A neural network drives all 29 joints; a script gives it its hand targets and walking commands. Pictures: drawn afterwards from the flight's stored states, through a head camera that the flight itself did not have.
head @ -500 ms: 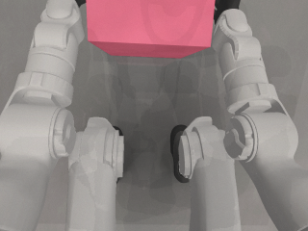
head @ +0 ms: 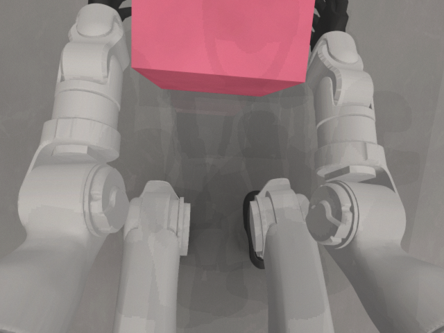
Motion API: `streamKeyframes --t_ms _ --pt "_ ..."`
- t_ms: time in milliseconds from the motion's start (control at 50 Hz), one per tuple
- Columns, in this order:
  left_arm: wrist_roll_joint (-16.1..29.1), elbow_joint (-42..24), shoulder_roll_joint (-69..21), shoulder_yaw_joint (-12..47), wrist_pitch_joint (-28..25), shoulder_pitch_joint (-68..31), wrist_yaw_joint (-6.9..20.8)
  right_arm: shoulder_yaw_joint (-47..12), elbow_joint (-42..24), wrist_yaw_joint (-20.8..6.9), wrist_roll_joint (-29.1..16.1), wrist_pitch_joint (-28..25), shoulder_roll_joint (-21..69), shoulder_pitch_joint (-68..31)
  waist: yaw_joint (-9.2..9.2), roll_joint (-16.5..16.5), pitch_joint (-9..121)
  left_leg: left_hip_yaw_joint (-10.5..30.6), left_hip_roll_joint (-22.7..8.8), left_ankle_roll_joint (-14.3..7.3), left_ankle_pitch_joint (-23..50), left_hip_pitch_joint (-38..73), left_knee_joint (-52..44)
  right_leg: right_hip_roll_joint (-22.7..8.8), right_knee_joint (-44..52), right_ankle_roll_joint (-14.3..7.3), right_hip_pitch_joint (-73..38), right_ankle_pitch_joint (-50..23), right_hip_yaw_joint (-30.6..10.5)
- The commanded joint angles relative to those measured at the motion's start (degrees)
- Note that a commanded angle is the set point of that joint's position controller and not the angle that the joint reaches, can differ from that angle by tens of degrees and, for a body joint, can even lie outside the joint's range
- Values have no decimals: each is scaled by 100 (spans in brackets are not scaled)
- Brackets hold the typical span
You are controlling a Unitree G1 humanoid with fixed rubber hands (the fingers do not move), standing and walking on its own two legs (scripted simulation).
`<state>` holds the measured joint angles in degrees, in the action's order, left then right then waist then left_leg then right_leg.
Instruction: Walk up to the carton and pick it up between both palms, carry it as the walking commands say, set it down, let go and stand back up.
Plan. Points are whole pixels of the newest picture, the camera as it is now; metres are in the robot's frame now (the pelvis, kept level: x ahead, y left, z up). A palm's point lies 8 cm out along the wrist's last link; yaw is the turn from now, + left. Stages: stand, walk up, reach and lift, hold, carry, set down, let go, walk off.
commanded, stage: reach and lift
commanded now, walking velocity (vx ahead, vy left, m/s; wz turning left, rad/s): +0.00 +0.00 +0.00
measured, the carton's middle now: (219, 21) +0.57 +0.01 -0.19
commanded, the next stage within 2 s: none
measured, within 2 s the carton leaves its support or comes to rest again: neither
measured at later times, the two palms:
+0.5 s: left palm (85, 1) +0.53 +0.16 -0.05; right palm (353, 28) +0.52 -0.14 -0.05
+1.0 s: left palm out of the picture +0.51 +0.16 +0.02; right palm (398, 18) +0.50 -0.14 +0.02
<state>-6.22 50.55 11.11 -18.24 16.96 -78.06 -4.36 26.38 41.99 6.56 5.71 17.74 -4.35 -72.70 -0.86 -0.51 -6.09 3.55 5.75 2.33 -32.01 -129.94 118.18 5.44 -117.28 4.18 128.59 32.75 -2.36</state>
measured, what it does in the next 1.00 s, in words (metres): rises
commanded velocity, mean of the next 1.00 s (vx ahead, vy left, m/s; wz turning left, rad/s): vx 0.00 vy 0.00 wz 0.00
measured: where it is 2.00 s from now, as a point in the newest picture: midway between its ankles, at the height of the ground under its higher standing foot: (213, 243)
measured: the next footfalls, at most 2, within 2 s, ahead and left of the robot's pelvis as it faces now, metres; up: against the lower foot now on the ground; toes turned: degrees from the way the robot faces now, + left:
none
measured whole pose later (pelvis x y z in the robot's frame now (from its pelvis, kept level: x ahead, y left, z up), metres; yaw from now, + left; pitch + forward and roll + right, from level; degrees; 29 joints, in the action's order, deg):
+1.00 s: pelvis +0.00 +0.00 +0.10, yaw +1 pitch +44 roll -2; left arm -11.3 43.6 4.3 -23.4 20.7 -64.2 -2.3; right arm 29.1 36.9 4.4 10.7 21.2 1.6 -60.5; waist -1.0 -0.2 6.9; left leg 5.2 6.9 2.6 -28.6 -114.7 99.1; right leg 6.6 -98.3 4.2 113.6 29.2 -4.4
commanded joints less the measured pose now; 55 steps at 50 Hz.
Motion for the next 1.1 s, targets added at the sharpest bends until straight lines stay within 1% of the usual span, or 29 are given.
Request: streamKeyframes --t_ms 0,120,220,340,540,660,820,1080 --pt "670 -531 -5994 2243 -95 -3172 1541 -2843 -456 -1543 -733 -155 5460 -4090 29 317 7338 -749 279 -120 2233 4112 -1015 348 855 -192 -3366 -2084 853" --pt "748 -811 -6140 2486 -37 -3059 1511 -3015 -634 -1558 -791 -91 5550 -3898 -27 362 7697 -729 300 -74 2497 4434 -1170 366 1012 -168 -3502 -2289 867" --pt "797 -932 -6253 2605 30 -3015 1496 -3103 -731 -1546 -804 -31 5612 -3826 -76 403 7856 -722 322 -38 2475 4579 -1341 375 1184 -162 -3634 -2284 865" --pt "672 -809 -6339 2448 112 -2896 1515 -2970 -609 -1555 -667 52 5712 -3718 -87 396 7659 -735 345 -34 2119 4494 -1607 387 1456 -159 -3696 -2028 835" --pt "402 -556 -6443 2070 213 -2731 1585 -2721 -402 -1585 -439 161 5899 -3600 -22 290 7388 -769 369 -69 1672 4473 -2074 420 1944 -150 -3908 -1664 811" --pt "358 -566 -6568 2039 246 -2638 1621 -2722 -405 -1599 -399 195 6030 -3495 -16 255 7494 -775 378 -68 1688 4686 -2311 443 2194 -148 -4140 -1678 810" --pt "375 -676 -6753 2153 263 -2440 1637 -2800 -432 -1622 -388 216 6213 -3201 -34 298 7638 -758 389 -44 1834 5043 -2607 467 2494 -150 -4423 -1801 788" --pt "304 -669 -6966 2199 239 -1910 1616 -2889 -433 -1665 -339 187 6403 -2666 -38 320 7477 -672 406 -37 1923 5510 -3130 481 3005 -143 -4797 -1850 708"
